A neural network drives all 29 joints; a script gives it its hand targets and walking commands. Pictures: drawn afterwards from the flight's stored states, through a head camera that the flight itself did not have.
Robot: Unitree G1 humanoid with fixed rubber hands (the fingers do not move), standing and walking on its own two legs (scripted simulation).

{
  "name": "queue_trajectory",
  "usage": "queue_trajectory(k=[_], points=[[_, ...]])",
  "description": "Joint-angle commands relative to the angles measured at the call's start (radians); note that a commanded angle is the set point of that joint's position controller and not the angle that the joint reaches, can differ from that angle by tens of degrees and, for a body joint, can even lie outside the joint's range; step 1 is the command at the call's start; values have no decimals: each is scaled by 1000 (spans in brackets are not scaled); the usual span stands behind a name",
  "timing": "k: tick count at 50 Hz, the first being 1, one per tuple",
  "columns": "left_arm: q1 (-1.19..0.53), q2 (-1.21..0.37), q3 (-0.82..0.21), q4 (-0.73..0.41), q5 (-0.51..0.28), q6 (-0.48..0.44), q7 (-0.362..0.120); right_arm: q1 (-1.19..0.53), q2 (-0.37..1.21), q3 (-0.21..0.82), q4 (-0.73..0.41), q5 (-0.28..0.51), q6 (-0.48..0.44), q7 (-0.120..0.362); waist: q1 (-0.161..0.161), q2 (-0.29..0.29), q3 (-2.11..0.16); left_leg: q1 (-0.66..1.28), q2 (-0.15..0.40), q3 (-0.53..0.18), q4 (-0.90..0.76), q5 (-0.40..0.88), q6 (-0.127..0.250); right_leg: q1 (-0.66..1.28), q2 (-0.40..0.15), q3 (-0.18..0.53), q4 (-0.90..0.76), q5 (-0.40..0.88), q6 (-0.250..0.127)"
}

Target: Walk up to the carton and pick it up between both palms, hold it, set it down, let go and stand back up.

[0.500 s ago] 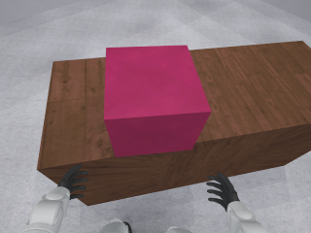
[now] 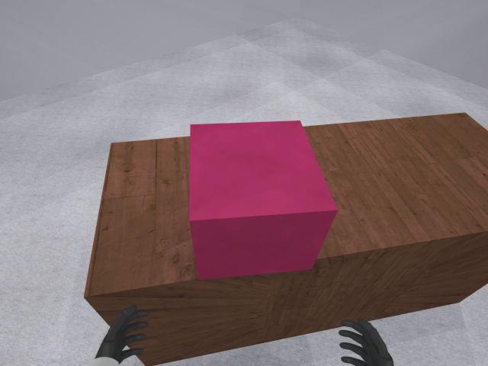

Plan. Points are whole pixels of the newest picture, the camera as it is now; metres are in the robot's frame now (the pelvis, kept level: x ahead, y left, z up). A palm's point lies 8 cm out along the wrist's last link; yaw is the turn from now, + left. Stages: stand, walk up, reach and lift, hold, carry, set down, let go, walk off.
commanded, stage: reach and lift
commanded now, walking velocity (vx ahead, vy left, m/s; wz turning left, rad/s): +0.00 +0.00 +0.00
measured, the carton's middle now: (251, 197) +0.48 -0.02 -0.03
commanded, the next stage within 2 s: none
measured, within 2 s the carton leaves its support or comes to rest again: neither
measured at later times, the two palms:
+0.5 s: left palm (121, 339) +0.20 +0.20 -0.05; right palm (385, 329) +0.21 -0.24 -0.06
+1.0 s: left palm (134, 306) +0.24 +0.18 -0.03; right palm (390, 296) +0.26 -0.26 -0.03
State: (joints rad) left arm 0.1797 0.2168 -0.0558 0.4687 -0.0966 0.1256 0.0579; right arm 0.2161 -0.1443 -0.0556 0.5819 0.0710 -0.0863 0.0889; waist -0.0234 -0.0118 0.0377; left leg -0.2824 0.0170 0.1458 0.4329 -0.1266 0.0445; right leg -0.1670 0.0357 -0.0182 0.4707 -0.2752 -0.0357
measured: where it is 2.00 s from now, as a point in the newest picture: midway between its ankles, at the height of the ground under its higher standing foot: outside the picture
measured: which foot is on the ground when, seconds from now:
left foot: down 0.00-1.00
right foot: down 0.00-1.00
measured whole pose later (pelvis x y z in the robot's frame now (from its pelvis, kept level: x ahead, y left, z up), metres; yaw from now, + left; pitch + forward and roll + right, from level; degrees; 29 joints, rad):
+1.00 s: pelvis +0.03 -0.06 -0.01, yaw +3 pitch -1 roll +2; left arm 0.02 0.24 -0.01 0.74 -0.17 -0.44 0.02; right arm 0.00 -0.20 0.10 0.81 0.31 -0.51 0.04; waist -0.01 -0.07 -0.03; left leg -0.32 0.02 0.08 0.53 -0.20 0.00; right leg -0.21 0.05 -0.07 0.60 -0.39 -0.10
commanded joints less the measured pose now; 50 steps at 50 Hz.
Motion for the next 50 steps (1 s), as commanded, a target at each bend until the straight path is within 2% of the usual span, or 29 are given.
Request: queue_trajectory(k=[1, 2, 3, 4, 6, 9, 14, 16, 17, 19, 20, 22, 24, 26, 28, 29, 31, 32, 35, 36, 37, 38, 39, 43, 44, 45, 46, 49, 50], points=[[24, 23, -5, -45, 19, -65, 39, -51, -227, -69, -34, 45, -63, 34, 40, -10, -34, 467, 58, -185, -98, -121, -62, -383, -37, 18, -219, -87, -20], [11, 19, -7, -60, 29, -83, 49, -78, -229, -78, -42, 54, -75, 46, 47, -6, -36, 446, 61, -186, -112, -127, -60, -356, -24, 14, -203, -58, -23], [6, 11, -18, -75, 36, -104, 61, -89, -237, -69, -40, 75, -90, 58, 60, 35, -45, 433, 60, -184, -112, -85, -69, -344, -19, 16, -189, -9, -26], [8, 2, -15, -88, 41, -125, 72, -92, -241, -66, -32, 83, -107, 70, 68, 16, -61, 435, 71, -203, -110, -79, -66, -327, -14, 15, -177, 5, -28], [-25, -19, -46, -102, 29, -173, 94, -133, -256, -77, -46, 94, -138, 100, 58, 29, -85, 396, 79, -210, -128, -138, -68, -313, -12, 10, -154, 6, -29], [-45, -46, -74, -154, 36, -241, 134, -136, -269, -84, 6, 135, -170, 133, 54, 92, -119, 369, 94, -234, -141, -159, -74, -299, -9, 22, -116, 61, -34], [66, -30, -45, -102, 84, -296, 124, -63, -288, -46, 95, 163, -225, 114, 48, 7, -172, 447, 50, -194, -33, 193, -81, -269, -11, 51, -150, 227, -36], [69, -45, -32, -104, 88, -307, 108, -55, -292, -26, 128, 184, -247, 110, 55, 20, -150, 449, 45, -193, -31, 229, -87, -246, -10, 55, -156, 241, -34], [84, -62, -38, -97, 88, -316, 100, -42, -293, -24, 148, 184, -259, 105, 41, 3, -149, 467, 49, -199, -27, 264, -84, -243, -4, 53, -156, 260, -35], [103, -61, -28, -73, 87, -335, 84, -45, -308, -24, 164, 190, -290, 91, 41, -8, -158, 478, 41, -198, -15, 304, -84, -226, -2, 60, -167, 277, -32], [86, -53, -17, -84, 82, -357, 79, -55, -307, -24, 132, 186, -314, 85, 44, -13, -145, 467, 36, -201, -6, 312, -85, -229, -1, 56, -161, 285, -29], [70, -42, -12, -65, 84, -387, 69, -65, -311, -34, 130, 169, -348, 72, 39, -16, -117, 415, 33, -186, -7, 282, -81, -201, -4, 62, -161, 272, -32], [66, -27, -3, -42, 72, -421, 53, -82, -271, -24, 109, 168, -375, 54, 32, -50, -99, 398, 23, -173, 0, 262, -67, -169, -11, 70, -158, 301, -19], [47, -8, 7, -50, 61, -466, 46, -96, -262, -19, 79, 167, -409, 46, 34, -37, -102, 363, 17, -164, 13, 247, -62, -174, -14, 77, -141, 300, -16], [14, 6, 16, -34, 34, -501, 35, -112, -251, -18, 70, 158, -431, 38, 27, -59, -69, 316, 7, -155, 11, 178, -57, -177, -24, 83, -135, 280, -8], [-1, 18, 23, -28, 25, -516, 30, -122, -240, -9, 58, 167, -437, 37, 38, -48, -82, 306, 6, -150, 13, 168, -55, -172, -29, 85, -131, 280, -4], [-2, 19, 21, -8, 10, -545, 23, -121, -226, 11, 68, 192, -456, 36, 33, -43, -96, 309, 5, -148, 29, 173, -54, -171, -35, 86, -114, 295, 1], [-16, 21, 31, 4, 12, -555, 21, -125, -221, 22, 91, 201, -459, 37, 46, -40, -91, 305, 4, -150, 32, 143, -50, -180, -37, 90, -112, 265, 2], [-114, 63, 30, 38, -21, -583, 13, -198, -183, 44, 99, 208, -460, 24, 32, -28, -54, 209, -6, -138, 32, -12, -28, -206, -71, 123, -106, 161, 10], [-125, 62, 35, 71, -29, -586, 7, -223, -184, 49, 88, 198, -461, 20, 31, -55, -53, 186, -10, -140, 43, -42, -21, -217, -81, 132, -104, 137, 10], [-159, 81, 44, 64, -39, -593, 7, -239, -179, 56, 70, 207, -462, 15, 44, -50, -78, 166, -11, -134, 43, -55, -18, -212, -82, 134, -93, 127, 17], [-161, 94, 50, 81, -45, -600, 2, -239, -170, 69, 56, 213, -467, 5, 36, -72, -92, 158, -16, -136, 52, -56, -8, -204, -95, 147, -89, 158, 25], [-192, 96, 50, 88, -55, -608, 0, -264, -162, 81, 69, 225, -470, -2, 43, -58, -96, 127, -19, -132, 60, -54, -3, -204, -98, 154, -74, 173, 32], [-278, 143, 72, 122, -90, -627, -27, -322, -154, 107, 54, 232, -480, -40, 16, -75, -154, 53, -30, -137, 93, -55, 10, -135, -123, 191, -36, 287, 61], [-301, 143, 78, 122, -80, -621, -28, -337, -164, 110, 78, 239, -473, -47, 14, -46, -152, 49, -28, -139, 81, -72, 5, -121, -128, 195, -27, 292, 63], [-317, 160, 95, 136, -84, -613, -35, -355, -168, 118, 94, 252, -464, -54, 22, -54, -162, 35, -31, -138, 84, -76, 10, -109, -133, 203, -26, 300, 70], [-308, 161, 102, 164, -78, -598, -43, -349, -170, 127, 120, 250, -452, -63, 10, -69, -146, 32, -30, -136, 77, -73, 14, -95, -134, 199, -31, 321, 76], [-378, 175, 112, 153, -77, -563, -56, -403, -194, 128, 158, 260, -432, -86, 3, -40, -175, 60, -26, -149, 79, -40, 8, -113, -132, 191, -32, 330, 76], [-403, 187, 118, 139, -82, -551, -58, -439, -211, 131, 131, 265, -433, -91, 4, -36, -202, 65, -26, -149, 80, -29, 3, -116, -127, 192, -38, 333, 77]])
